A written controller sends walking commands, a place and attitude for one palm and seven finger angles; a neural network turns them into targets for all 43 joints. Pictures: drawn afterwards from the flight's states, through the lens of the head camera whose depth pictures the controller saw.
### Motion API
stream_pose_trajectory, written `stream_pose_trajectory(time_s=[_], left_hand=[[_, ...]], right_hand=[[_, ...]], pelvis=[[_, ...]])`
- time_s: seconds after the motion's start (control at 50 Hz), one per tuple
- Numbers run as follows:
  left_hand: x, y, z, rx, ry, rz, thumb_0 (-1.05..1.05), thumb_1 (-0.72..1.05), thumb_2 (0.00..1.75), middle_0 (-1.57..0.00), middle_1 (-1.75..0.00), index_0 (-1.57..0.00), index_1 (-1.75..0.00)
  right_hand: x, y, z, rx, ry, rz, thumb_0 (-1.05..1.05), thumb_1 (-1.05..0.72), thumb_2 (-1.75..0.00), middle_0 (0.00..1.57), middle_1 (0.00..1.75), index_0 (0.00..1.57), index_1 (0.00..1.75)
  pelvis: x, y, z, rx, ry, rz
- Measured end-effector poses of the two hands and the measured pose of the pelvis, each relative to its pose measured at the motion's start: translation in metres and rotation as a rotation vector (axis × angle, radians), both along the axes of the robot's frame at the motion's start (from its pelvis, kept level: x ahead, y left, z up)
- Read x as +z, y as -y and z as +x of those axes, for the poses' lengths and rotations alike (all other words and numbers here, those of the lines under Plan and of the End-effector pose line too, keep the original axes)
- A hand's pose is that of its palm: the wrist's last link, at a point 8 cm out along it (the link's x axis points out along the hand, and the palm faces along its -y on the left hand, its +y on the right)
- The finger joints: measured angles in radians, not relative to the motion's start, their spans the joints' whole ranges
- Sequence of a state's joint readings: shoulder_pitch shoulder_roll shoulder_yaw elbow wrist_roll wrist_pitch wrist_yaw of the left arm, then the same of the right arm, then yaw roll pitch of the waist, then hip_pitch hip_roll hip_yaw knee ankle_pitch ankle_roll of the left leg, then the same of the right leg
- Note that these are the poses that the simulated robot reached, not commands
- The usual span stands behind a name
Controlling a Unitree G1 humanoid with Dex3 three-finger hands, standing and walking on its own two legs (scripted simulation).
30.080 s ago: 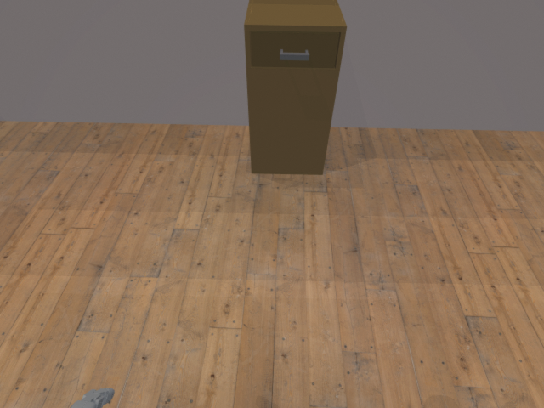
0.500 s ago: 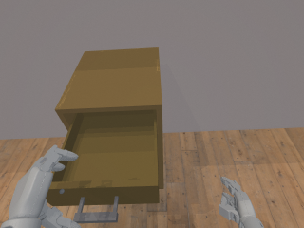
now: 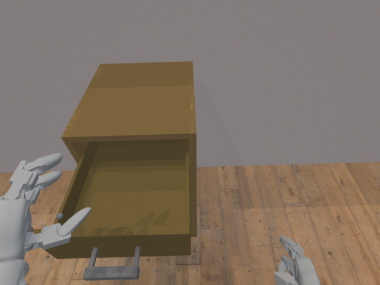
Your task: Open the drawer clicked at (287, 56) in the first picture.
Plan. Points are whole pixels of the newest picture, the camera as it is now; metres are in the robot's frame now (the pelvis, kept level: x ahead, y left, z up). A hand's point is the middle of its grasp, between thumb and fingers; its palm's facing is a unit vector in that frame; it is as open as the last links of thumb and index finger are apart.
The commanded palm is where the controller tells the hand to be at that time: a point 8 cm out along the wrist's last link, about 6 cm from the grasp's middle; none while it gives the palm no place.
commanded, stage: draw the hand back to the body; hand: left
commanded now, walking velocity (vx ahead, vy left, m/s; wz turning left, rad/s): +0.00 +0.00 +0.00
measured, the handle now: (114, 262) +0.18 +0.21 -0.09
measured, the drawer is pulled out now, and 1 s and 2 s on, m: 0.29 0.29 0.29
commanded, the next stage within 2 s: step back with the hand held close in 0.42 s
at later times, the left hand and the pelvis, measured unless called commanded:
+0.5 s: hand (56, 212) +0.18 +0.23 +0.16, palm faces +0.40 -0.82 -0.41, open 7.5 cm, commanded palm +0.13 +0.27 +0.17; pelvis +0.00 -0.01 +0.00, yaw +0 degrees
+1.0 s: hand (37, 222) +0.16 +0.25 +0.15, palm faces +0.28 -0.81 -0.52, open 7.5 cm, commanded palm +0.10 +0.30 +0.17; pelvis -0.03 +0.02 +0.00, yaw +0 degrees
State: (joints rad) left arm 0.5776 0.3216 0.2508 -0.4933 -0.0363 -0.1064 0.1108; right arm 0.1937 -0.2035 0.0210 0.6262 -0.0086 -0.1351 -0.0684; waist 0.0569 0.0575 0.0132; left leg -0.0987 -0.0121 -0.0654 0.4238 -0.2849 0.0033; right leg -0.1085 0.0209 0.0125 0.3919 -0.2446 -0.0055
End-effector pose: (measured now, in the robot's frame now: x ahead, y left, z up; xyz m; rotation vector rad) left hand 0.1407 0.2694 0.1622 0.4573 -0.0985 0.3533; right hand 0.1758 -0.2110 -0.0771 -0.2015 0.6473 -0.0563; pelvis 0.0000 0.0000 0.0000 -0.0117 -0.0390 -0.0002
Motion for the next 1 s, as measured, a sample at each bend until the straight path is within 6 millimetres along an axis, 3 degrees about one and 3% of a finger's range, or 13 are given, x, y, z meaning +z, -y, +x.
stream_pose_trajectory(time_s=[0.18, 0.4, 0.64, 0.78, 1.0], left_hand=[[0.015, -0.004, -0.002, 0.041, 0.063, 0.028, 0.01, 0.52, 0.74, -0.24, -0.54, -0.23, -0.54], [0.008, 0.003, -0.001, 0.024, 0.032, 0.002, 0.01, 0.82, 0.87, -0.22, -0.35, -0.21, -0.34], [0.018, -0.005, 0.003, 0.018, 0.055, 0.069, 0.02, 0.88, 0.90, -0.21, -0.31, -0.21, -0.30], [0.003, -0.006, 0.008, -0.064, -0.037, 0.080, 0.02, 0.89, 0.90, -0.21, -0.31, -0.20, -0.30], [0.013, -0.024, -0.013, -0.103, 0.014, 0.136, 0.02, 0.88, 0.90, -0.21, -0.31, -0.21, -0.30]], right_hand=[[0.004, 0.007, 0.009, -0.005, 0.030, 0.000, 0.02, -0.91, -0.90, 0.20, 0.30, 0.20, 0.30], [0.005, 0.007, 0.011, 0.002, 0.035, 0.012, 0.02, -0.91, -0.90, 0.20, 0.30, 0.20, 0.30], [0.001, 0.011, 0.004, -0.010, -0.026, 0.005, 0.02, -0.91, -0.90, 0.20, 0.30, 0.20, 0.30], [0.000, 0.020, -0.011, -0.073, -0.099, -0.035, 0.02, -0.91, -0.90, 0.20, 0.30, 0.20, 0.30], [0.011, 0.008, -0.029, -0.107, -0.070, -0.058, 0.02, -0.91, -0.90, 0.20, 0.30, 0.20, 0.30]], pelvis=[[0.001, 0.005, -0.001, 0.004, 0.009, 0.000], [0.002, 0.009, -0.001, 0.002, 0.010, 0.001], [0.002, 0.007, -0.007, 0.006, -0.029, -0.009], [0.002, -0.003, -0.016, -0.006, -0.084, -0.006], [-0.003, -0.016, -0.034, -0.007, -0.087, 0.010]])
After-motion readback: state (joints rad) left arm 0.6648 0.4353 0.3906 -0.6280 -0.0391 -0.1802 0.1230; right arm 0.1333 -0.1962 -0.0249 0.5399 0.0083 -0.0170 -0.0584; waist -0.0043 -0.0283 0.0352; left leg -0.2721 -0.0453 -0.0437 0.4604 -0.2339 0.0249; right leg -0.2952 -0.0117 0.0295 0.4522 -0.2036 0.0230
